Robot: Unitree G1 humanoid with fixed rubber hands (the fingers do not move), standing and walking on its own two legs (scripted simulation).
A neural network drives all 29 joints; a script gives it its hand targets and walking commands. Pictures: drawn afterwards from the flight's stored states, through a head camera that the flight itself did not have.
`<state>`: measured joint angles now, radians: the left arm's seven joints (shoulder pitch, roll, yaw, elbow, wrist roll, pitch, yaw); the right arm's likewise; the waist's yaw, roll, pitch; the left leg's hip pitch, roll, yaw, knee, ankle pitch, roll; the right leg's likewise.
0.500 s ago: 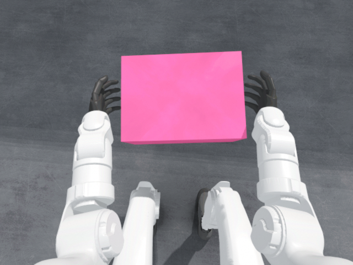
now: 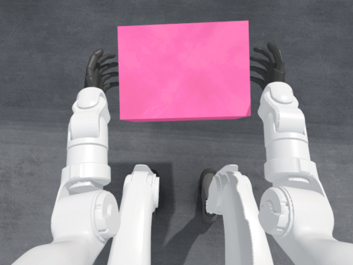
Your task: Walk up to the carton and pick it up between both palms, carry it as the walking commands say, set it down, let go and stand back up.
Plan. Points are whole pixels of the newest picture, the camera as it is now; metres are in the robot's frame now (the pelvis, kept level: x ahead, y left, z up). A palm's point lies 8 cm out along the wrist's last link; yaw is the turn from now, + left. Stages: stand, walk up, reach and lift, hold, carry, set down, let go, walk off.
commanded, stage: set down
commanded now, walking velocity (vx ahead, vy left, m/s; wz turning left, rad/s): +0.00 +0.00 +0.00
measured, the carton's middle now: (183, 78) +0.51 +0.00 -0.20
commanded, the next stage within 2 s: none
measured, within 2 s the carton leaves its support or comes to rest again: rests again in 1.78 s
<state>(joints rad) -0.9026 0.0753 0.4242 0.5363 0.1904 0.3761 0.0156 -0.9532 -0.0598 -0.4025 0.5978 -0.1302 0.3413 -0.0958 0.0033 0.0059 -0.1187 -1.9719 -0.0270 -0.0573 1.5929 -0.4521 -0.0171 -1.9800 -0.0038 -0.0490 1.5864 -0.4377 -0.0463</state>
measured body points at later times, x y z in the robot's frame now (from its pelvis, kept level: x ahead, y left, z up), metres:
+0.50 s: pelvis -0.01 +0.01 -0.06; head +0.33 +0.01 +0.23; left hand +0.49 +0.19 -0.21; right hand +0.51 -0.18 -0.21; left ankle +0.10 +0.14 -0.50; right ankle +0.10 -0.10 -0.50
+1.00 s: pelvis -0.03 +0.01 -0.11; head +0.36 -0.01 +0.08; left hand +0.55 +0.19 -0.29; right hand +0.53 -0.18 -0.32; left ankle +0.10 +0.14 -0.50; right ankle +0.10 -0.10 -0.50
